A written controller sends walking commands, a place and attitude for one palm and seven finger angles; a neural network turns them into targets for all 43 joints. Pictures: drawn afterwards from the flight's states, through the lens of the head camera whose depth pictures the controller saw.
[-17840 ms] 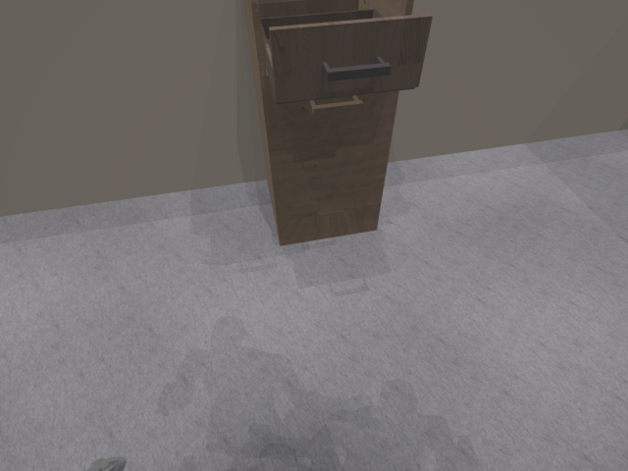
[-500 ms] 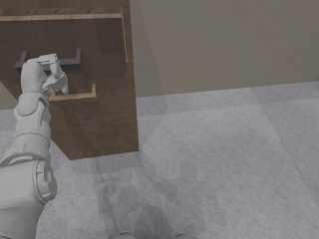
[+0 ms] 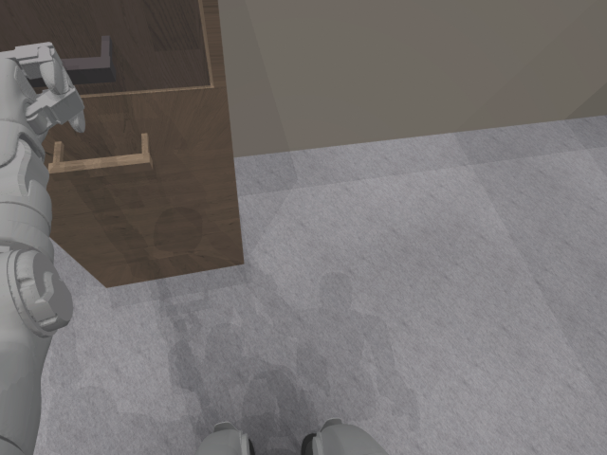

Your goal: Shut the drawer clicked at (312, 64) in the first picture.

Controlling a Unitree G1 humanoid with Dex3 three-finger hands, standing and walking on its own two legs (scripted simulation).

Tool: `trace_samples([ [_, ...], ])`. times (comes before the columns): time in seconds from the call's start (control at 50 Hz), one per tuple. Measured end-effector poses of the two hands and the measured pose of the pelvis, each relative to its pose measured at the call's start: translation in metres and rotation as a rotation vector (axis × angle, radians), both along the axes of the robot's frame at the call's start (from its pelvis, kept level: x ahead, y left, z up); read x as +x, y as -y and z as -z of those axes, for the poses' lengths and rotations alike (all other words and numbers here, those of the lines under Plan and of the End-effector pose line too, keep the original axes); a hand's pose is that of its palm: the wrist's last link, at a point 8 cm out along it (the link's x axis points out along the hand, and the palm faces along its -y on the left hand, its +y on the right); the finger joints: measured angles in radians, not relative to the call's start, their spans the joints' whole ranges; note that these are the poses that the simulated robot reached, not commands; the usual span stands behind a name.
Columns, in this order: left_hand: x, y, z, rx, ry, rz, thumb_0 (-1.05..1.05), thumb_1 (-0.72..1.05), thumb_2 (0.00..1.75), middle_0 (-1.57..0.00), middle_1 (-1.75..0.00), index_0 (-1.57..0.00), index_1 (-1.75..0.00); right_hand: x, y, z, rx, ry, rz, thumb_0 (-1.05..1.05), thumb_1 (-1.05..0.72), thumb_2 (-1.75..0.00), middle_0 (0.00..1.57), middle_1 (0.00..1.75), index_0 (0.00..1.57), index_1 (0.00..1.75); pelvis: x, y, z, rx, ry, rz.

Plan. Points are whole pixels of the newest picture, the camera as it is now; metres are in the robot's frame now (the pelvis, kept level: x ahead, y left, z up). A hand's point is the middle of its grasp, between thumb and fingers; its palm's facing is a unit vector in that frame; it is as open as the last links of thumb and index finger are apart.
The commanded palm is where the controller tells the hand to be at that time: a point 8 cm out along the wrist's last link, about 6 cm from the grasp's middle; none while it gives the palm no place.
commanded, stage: push the drawer shut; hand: left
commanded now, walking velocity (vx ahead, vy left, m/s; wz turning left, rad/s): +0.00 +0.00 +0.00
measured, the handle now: (47, 60) +0.61 +0.26 +0.11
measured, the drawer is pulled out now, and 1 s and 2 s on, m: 0.00 0.00 0.00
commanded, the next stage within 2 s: pull the fist back off the drawer in 0.10 s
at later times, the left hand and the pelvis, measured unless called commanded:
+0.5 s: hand (66, 95) +0.54 +0.23 +0.12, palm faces +0.11 -0.99 +0.00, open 3.0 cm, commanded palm +0.52 +0.25 +0.12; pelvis -0.02 +0.00 -0.01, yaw +0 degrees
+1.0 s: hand (72, 114) +0.52 +0.22 +0.11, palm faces +0.13 -0.99 +0.01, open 3.3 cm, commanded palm +0.47 +0.26 +0.12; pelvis +0.02 +0.01 +0.01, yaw -1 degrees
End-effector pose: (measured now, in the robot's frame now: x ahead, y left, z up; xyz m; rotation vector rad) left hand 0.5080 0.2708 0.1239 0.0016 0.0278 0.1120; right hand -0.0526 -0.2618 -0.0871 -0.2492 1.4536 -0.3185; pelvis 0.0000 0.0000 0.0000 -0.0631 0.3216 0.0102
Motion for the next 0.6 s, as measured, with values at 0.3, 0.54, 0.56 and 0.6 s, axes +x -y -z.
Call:
trace_samples([
  [0.3, 0.003, -0.01, 0.0, 0.004, -0.022, 0.003, 0.0, 0.68, 0.96, -1.39, -1.6, -1.4, -1.6, -0.02, 0.003, -0.003, -0.031, -0.011, -0.025, 0.0, -0.91, -0.9, 0.2, 0.3, 0.2, 0.3, -0.017, 0.002, 0.007, -0.017, -0.035, -0.018],
  [0.54, 0.001, -0.007, 0.001, -0.004, -0.016, 0.0, -0.01, 0.73, 0.95, -1.39, -1.6, -1.4, -1.6, -0.017, -0.003, -0.001, -0.012, 0.01, -0.031, 0.0, -0.91, -0.9, 0.2, 0.3, 0.2, 0.3, -0.018, -0.001, 0.008, -0.017, -0.033, -0.013],
  [0.56, 0.001, -0.006, 0.001, -0.004, -0.014, -0.001, -0.01, 0.74, 0.95, -1.39, -1.6, -1.4, -1.6, -0.016, -0.004, -0.001, -0.008, 0.012, -0.03, 0.0, -0.91, -0.9, 0.2, 0.3, 0.2, 0.3, -0.017, -0.001, 0.007, -0.017, -0.032, -0.011],
  [0.6, 0.0, -0.004, 0.002, -0.005, -0.007, -0.003, -0.01, 0.76, 0.94, -1.39, -1.6, -1.4, -1.6, -0.014, -0.005, 0.0, -0.001, 0.018, -0.027, 0.0, -0.91, -0.9, 0.2, 0.3, 0.2, 0.3, -0.015, -0.002, 0.006, -0.015, -0.028, -0.007],
])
